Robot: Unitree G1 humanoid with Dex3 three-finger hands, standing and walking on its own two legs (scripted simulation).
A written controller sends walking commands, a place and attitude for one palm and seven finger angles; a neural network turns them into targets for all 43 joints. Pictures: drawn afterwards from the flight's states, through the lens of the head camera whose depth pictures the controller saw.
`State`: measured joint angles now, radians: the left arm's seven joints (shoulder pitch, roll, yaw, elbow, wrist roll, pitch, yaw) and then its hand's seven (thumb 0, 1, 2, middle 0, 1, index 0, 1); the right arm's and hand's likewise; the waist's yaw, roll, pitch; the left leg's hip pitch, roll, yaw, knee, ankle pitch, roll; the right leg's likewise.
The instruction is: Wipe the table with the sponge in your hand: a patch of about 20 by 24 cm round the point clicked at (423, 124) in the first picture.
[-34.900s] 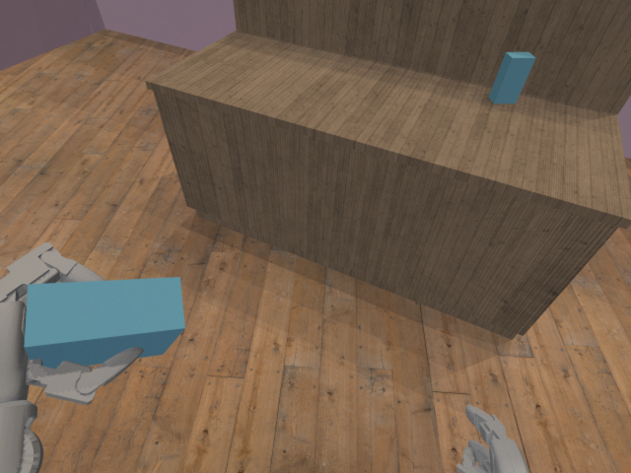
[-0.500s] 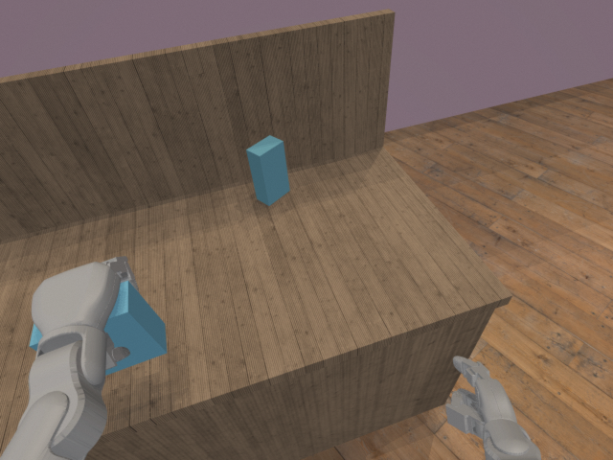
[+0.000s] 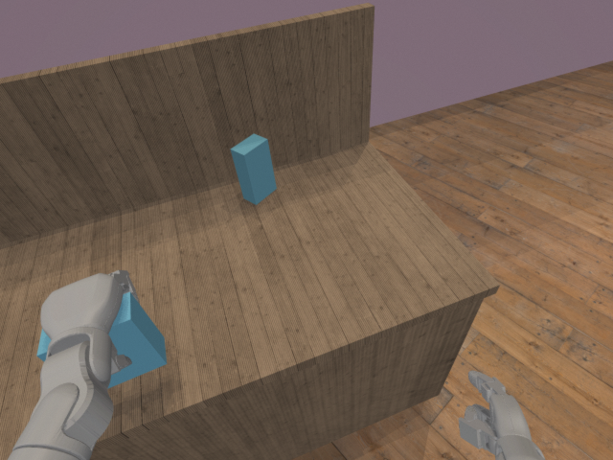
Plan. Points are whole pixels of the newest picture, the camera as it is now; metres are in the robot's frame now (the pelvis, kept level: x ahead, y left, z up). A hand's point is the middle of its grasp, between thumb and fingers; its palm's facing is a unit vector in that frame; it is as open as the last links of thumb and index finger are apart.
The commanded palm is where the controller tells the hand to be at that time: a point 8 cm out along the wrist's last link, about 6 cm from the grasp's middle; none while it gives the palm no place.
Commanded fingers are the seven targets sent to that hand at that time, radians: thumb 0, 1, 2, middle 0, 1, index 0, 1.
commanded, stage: move the sponge above the wiping area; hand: left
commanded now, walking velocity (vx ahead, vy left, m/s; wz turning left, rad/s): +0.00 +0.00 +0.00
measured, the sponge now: (115, 352) +0.23 +0.32 +0.01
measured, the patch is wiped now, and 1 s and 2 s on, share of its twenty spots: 0.00 0.00 0.00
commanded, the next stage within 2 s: none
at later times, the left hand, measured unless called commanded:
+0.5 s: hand (142, 330) +0.26 +0.29 +0.02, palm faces -0.13 -0.16 -0.98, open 9.4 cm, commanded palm +0.25 +0.29 +0.10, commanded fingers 0.00 0.10 1.30 -1.20 -1.60 -1.20 -1.60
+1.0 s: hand (166, 322) +0.29 +0.27 +0.00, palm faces -0.11 -0.11 -0.99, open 9.4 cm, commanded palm +0.27 +0.28 +0.08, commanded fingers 0.00 0.10 1.30 -1.20 -1.60 -1.20 -1.60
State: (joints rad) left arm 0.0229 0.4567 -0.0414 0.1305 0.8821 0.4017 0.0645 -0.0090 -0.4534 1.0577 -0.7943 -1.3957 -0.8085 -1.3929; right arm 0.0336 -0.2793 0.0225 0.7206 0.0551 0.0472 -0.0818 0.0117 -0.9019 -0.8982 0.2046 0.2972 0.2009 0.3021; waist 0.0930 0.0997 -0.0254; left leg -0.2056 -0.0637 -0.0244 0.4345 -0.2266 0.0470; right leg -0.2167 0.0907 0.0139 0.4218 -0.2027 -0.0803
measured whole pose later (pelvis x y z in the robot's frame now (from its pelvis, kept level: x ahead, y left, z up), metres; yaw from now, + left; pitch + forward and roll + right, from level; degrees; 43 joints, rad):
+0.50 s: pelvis +0.01 +0.01 +0.00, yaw +1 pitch +1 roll +0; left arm -0.05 0.37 -0.16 0.23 0.93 0.42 0.07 -0.01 -0.45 1.06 -0.79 -1.40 -0.81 -1.39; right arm 0.02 -0.26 0.03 0.70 0.05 0.06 -0.08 0.01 -0.90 -0.90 0.21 0.30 0.20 0.30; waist 0.09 0.08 -0.04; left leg -0.23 -0.08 -0.03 0.44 -0.23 0.06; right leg -0.24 0.07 0.01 0.43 -0.21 -0.06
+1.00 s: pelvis +0.01 +0.01 +0.00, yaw +1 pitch +3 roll +0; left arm -0.10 0.34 -0.20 0.31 0.99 0.33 0.16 -0.01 -0.46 1.06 -0.80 -1.39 -0.81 -1.39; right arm 0.04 -0.25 0.01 0.71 0.04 0.06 -0.08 0.01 -0.90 -0.90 0.20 0.30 0.20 0.30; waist 0.09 0.06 -0.05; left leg -0.27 -0.08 -0.03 0.48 -0.25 0.06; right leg -0.27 0.08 0.01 0.45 -0.23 -0.07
